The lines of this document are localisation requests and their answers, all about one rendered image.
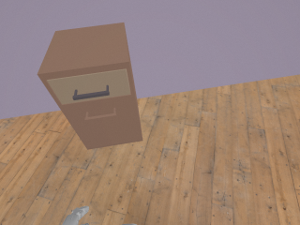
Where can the cabinet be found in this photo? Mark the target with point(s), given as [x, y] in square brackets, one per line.
[88, 50]

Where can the left robot hand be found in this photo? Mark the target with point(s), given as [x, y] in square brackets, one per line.
[76, 215]

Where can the drawer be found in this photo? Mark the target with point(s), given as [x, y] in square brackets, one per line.
[64, 88]

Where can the handle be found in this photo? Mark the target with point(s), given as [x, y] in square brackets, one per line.
[100, 117]
[91, 95]

